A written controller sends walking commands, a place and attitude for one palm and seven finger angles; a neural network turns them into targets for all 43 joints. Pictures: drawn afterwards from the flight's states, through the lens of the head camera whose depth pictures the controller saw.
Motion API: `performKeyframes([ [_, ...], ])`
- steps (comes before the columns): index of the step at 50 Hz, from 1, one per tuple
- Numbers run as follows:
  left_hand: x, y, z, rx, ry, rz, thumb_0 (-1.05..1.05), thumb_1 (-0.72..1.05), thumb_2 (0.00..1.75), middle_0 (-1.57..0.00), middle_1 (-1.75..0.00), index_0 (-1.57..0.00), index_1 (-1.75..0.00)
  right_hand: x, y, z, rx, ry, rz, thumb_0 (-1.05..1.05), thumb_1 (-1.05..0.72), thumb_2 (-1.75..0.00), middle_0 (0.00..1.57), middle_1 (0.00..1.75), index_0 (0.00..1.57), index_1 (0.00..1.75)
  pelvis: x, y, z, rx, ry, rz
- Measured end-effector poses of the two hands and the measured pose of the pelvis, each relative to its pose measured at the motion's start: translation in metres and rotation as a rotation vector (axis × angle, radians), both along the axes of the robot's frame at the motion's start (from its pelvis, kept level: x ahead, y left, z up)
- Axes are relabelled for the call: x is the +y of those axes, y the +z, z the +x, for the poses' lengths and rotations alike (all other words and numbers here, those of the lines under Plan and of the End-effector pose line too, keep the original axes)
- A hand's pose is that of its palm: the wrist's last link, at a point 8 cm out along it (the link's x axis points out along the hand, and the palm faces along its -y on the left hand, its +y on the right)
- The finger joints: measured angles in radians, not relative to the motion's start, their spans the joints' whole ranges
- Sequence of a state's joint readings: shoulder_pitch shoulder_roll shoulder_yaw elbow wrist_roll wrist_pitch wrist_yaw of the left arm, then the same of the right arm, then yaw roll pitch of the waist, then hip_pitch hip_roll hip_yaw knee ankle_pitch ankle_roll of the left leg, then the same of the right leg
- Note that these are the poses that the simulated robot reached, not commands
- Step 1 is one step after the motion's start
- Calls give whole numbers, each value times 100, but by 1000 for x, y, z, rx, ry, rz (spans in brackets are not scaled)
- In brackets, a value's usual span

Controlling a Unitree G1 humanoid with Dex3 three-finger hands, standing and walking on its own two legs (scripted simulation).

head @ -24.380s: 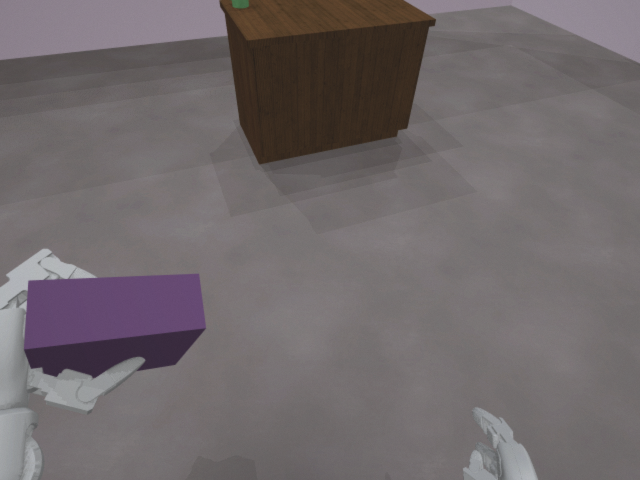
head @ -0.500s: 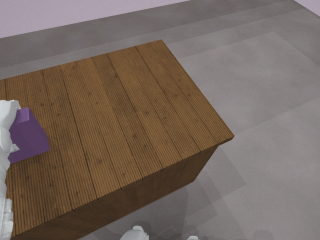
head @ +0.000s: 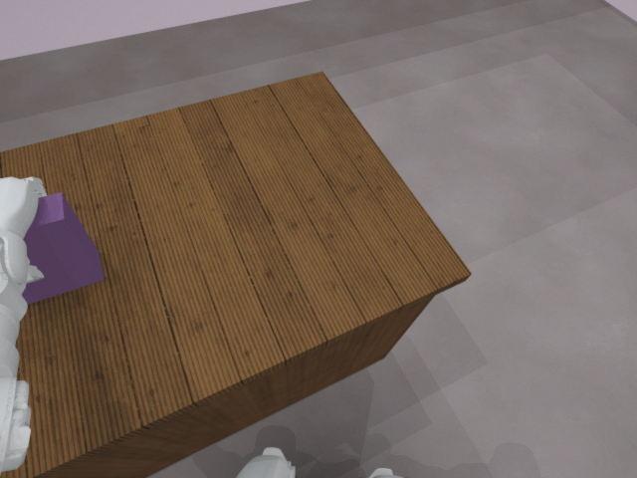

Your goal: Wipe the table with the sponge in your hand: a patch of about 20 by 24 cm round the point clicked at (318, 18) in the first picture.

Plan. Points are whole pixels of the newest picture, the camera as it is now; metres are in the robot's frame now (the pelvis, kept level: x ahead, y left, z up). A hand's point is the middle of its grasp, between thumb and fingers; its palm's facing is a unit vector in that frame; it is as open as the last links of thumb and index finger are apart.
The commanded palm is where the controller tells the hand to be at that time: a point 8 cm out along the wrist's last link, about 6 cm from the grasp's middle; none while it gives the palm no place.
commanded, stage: slide across to the middle lane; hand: left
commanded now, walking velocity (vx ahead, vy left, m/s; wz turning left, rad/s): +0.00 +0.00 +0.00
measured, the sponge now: (34, 265) +0.37 +0.41 -0.03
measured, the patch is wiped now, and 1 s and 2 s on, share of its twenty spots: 0.50 0.60 0.60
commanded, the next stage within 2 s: wipe back along the middle lane in 0.40 s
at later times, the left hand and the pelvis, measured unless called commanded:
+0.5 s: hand (65, 231) +0.39 +0.35 +0.02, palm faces -0.14 +0.00 -0.99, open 9.9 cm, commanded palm +0.38 +0.32 +0.06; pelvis +0.02 -0.01 +0.01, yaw +1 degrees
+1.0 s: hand (85, 250) +0.37 +0.32 +0.02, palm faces -0.09 +0.00 -1.00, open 9.9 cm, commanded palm +0.34 +0.29 +0.04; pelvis +0.01 -0.02 +0.02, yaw +0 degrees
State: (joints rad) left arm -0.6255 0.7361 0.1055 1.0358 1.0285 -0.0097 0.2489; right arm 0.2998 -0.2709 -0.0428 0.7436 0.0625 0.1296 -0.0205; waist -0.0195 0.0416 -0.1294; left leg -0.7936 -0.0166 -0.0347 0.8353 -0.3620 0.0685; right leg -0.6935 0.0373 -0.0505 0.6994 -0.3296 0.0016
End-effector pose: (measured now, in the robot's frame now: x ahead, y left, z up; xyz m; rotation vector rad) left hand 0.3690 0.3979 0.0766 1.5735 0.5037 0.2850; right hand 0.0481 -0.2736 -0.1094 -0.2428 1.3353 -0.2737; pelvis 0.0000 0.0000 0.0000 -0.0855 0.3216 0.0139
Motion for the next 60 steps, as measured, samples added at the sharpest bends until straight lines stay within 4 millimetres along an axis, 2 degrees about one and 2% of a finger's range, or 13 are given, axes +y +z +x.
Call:
performKeyframes([
  [11,-37,1,13,-12,-10,-16,1,-52,109,-78,-134,-77,-137,8,4,34,-82,8,50,1,-91,-90,20,30,20,30,-2,9,11,-34,-3,14],
  [18,-45,0,13,-6,2,-16,0,-51,109,-78,-134,-77,-137,5,8,51,-124,18,64,1,-91,-90,20,30,20,30,-8,12,15,-43,-8,21],
  [23,-50,0,13,-1,3,-11,0,-51,109,-78,-135,-76,-137,-3,9,52,-116,24,53,1,-91,-90,20,30,20,30,-12,12,16,-43,-1,23],
  [31,-64,-1,13,-12,-19,-4,0,-51,109,-77,-135,-76,-138,-13,8,44,-92,5,43,1,-91,-90,20,30,20,30,-17,13,16,-44,-4,26],
  [41,-77,-1,2,-32,-11,-6,0,-50,108,-77,-136,-75,-138,-11,7,40,-112,-13,73,1,-91,-90,20,30,20,30,-19,15,14,-64,-12,33],
  [52,-89,-2,-17,-58,-11,-7,0,-49,108,-76,-136,-75,-139,0,9,61,-184,21,100,1,-91,-90,20,30,20,30,-18,15,9,-86,-10,38],
  [60,-95,-3,-23,-53,-10,-5,0,-49,108,-76,-136,-75,-139,5,14,78,-229,51,99,1,-91,-90,20,30,20,30,-18,16,8,-98,-2,40],
])
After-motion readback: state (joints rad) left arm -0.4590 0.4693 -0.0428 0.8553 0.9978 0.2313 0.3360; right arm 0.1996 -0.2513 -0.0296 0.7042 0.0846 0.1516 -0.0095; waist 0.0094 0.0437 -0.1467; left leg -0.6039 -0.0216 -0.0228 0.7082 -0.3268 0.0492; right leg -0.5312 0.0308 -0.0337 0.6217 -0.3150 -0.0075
